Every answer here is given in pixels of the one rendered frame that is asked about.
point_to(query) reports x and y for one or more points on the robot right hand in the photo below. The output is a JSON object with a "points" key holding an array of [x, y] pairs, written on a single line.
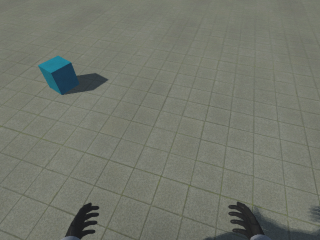
{"points": [[251, 225]]}

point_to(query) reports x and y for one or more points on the robot left hand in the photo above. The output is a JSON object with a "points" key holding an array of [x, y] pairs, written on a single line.
{"points": [[78, 224]]}

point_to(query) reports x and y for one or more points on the carton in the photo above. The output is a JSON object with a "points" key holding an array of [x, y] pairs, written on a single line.
{"points": [[59, 74]]}

